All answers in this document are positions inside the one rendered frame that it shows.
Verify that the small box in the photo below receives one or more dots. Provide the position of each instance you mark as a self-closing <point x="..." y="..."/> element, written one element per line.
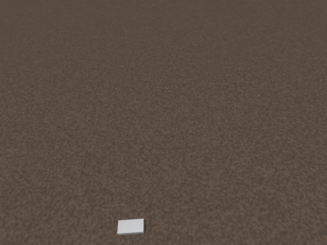
<point x="130" y="226"/>

